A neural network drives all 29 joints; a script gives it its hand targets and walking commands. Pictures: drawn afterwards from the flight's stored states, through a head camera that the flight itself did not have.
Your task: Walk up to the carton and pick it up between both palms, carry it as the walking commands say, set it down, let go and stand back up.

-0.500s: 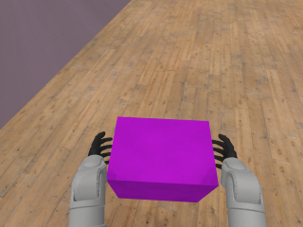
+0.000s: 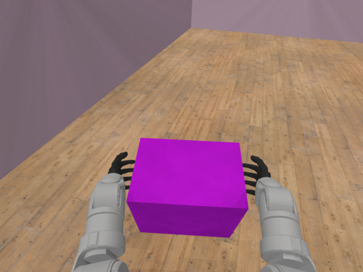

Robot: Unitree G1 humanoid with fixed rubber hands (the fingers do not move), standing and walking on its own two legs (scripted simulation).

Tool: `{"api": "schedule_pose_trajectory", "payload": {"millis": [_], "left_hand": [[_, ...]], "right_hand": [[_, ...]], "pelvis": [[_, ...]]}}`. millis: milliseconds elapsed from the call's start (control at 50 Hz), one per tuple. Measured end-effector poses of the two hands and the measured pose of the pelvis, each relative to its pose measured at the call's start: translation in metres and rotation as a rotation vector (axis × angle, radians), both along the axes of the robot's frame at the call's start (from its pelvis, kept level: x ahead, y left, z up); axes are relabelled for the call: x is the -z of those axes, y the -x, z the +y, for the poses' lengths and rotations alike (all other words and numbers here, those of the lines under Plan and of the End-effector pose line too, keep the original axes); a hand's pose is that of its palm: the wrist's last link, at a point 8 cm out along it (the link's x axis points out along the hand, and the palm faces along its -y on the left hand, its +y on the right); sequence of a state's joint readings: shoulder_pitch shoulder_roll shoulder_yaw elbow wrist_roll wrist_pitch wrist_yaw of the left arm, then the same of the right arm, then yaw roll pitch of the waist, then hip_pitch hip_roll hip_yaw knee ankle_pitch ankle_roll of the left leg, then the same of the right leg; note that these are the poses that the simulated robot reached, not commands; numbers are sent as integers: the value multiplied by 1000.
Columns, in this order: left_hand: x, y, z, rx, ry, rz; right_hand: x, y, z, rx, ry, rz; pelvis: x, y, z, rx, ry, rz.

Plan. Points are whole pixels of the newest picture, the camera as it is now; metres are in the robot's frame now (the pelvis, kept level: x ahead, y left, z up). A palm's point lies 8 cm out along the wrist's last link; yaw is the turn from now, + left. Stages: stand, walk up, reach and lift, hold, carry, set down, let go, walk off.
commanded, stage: hold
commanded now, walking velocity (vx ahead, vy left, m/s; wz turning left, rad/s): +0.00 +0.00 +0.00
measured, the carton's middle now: (186, 190) +0.35 +0.00 -0.02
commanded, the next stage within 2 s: set down in 0.18 s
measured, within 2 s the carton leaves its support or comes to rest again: neither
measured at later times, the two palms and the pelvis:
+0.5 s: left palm (120, 191) +0.32 +0.17 +0.02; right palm (257, 195) +0.30 -0.17 +0.03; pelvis +0.01 +0.02 +0.00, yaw -3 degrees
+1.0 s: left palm (126, 205) +0.33 +0.17 -0.07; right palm (247, 209) +0.32 -0.17 -0.07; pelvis +0.01 +0.00 -0.02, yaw -1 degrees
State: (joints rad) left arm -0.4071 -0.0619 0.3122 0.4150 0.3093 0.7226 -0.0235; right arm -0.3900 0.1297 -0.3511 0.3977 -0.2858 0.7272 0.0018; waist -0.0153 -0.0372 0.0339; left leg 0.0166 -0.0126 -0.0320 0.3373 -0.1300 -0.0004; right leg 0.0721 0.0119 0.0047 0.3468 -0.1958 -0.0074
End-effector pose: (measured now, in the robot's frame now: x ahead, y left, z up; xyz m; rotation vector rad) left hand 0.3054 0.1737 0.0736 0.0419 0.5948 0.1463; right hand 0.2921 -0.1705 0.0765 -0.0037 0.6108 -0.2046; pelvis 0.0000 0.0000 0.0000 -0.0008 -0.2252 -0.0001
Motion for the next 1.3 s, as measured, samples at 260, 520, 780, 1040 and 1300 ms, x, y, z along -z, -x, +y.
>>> {"api": "schedule_pose_trajectory", "payload": {"millis": [260, 520, 780, 1040, 1300], "left_hand": [[5, -5, 5, 11, -34, 38], [56, -13, 0, 44, 27, 82], [99, -23, 0, 4, 26, 120], [146, -30, -1, -2, 24, 129], [194, -43, 3, 6, 37, 127]], "right_hand": [[9, -6, 7, -16, 44, 43], [52, -12, -2, -1, 14, 82], [101, -25, -2, -10, -18, 112], [149, -31, -1, 12, -22, 113], [191, -42, 2, 28, -32, 101]], "pelvis": [[0, 3, 7, 13, 1, 1], [2, -9, 20, 44, -8, 147], [10, -19, 14, 29, -8, 324], [29, -6, 2, 20, -3, 521], [64, 19, 1, 12, 10, 686]]}}
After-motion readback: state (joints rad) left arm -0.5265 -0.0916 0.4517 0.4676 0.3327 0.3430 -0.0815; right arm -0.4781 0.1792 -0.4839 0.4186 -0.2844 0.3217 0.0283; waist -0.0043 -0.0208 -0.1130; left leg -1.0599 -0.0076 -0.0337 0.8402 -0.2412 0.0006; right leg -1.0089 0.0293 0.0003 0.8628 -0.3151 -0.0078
